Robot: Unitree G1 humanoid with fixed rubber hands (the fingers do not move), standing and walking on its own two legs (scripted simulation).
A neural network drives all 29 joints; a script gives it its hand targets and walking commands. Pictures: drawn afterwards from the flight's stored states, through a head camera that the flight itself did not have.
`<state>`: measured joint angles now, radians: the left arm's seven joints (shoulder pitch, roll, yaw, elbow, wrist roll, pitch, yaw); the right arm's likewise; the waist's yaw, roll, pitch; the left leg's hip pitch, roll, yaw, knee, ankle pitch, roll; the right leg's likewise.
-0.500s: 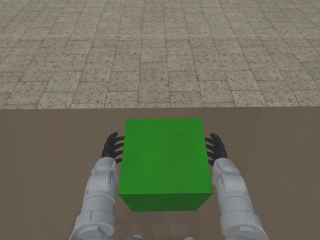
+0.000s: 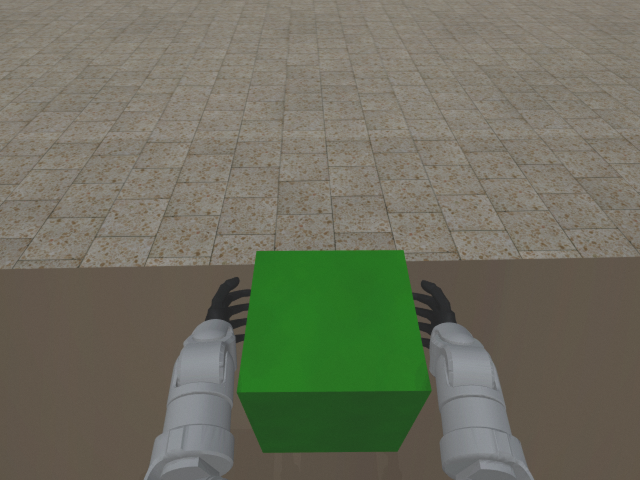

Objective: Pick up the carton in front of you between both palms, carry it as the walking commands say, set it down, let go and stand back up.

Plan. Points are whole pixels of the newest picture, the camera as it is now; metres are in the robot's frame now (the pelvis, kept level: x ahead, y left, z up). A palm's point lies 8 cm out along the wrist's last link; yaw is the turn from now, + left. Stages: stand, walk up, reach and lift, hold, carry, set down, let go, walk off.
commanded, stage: reach and lift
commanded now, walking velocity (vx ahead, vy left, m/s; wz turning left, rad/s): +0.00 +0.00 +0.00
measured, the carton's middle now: (330, 355) +0.30 +0.00 -0.05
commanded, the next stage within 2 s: hold in 0.76 s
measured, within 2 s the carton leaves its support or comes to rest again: neither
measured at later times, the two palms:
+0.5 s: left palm (219, 320) +0.30 +0.15 +0.04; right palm (443, 322) +0.31 -0.15 +0.04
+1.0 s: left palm (216, 315) +0.30 +0.15 +0.06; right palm (449, 319) +0.30 -0.15 +0.06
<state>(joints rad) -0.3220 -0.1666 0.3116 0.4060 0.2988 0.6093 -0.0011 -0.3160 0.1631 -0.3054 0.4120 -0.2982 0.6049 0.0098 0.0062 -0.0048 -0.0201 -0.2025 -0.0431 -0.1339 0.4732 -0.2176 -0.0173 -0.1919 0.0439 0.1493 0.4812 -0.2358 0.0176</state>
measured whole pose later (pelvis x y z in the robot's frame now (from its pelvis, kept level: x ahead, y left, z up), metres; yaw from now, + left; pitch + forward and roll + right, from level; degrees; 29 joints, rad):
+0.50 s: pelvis +0.02 +0.00 +0.01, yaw +0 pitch -4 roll +0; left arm -0.27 -0.15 0.25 0.32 0.28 0.66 0.00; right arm -0.27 0.15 -0.24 0.32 -0.28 0.66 0.00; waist 0.00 -0.01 -0.01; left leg -0.12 -0.04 -0.13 0.38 -0.20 -0.02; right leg -0.11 0.04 0.14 0.39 -0.22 0.01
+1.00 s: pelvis +0.01 +0.00 +0.01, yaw +0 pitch -7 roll +0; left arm -0.26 -0.15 0.22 0.24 0.27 0.76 0.00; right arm -0.26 0.15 -0.22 0.24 -0.27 0.76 0.01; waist 0.00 -0.01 -0.01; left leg -0.05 -0.03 -0.13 0.35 -0.18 -0.01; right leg -0.04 0.03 0.14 0.35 -0.20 0.01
